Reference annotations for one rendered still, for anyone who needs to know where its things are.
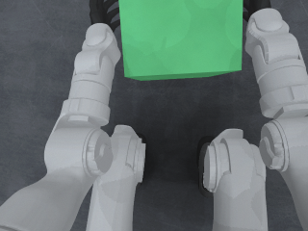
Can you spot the left robot hand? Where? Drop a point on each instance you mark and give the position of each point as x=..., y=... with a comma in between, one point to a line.
x=98, y=13

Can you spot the right robot foot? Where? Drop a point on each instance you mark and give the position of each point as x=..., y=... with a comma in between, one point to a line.
x=200, y=156

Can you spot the right robot upper arm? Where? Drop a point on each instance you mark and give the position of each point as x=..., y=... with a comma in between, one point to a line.
x=284, y=147

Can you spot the robot left thigh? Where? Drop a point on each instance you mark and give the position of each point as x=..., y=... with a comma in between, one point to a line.
x=113, y=194

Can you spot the right robot forearm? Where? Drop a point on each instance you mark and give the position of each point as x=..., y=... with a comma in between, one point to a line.
x=278, y=65

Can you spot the left robot forearm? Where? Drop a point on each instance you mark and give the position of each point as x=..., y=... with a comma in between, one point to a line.
x=87, y=105

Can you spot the left robot upper arm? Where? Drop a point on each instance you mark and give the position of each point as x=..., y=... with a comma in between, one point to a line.
x=74, y=158

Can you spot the right robot hand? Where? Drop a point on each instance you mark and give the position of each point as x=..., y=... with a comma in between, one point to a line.
x=254, y=6

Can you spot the carton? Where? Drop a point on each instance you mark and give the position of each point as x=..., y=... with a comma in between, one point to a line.
x=180, y=39

